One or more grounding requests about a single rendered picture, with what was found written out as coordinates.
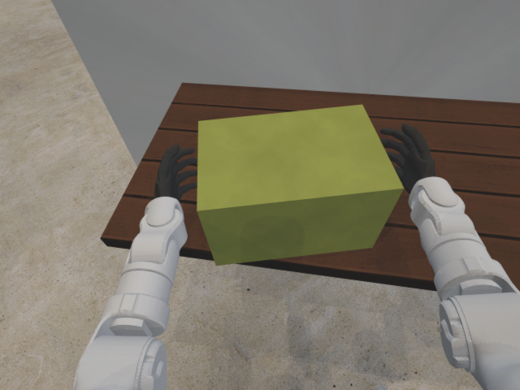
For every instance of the left robot forearm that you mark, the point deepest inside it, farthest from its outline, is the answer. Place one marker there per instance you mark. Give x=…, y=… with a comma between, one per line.
x=140, y=304

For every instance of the table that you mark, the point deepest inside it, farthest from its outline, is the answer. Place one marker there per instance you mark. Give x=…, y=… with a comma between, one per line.
x=475, y=146

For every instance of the left robot upper arm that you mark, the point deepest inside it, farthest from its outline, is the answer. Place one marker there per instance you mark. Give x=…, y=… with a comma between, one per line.
x=123, y=363

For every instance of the robot left hand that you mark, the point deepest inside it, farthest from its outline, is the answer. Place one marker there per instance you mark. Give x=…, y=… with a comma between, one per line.
x=168, y=182

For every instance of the right robot forearm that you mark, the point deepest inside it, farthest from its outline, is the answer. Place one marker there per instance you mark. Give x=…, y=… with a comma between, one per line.
x=458, y=257

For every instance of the carton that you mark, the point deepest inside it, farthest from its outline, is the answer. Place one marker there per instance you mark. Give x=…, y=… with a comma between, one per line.
x=293, y=184

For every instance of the robot right hand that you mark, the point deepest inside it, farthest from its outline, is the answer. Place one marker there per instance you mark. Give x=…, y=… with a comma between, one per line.
x=416, y=163

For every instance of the right robot upper arm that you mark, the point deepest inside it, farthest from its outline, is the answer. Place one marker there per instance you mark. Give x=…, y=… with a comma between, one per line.
x=481, y=333

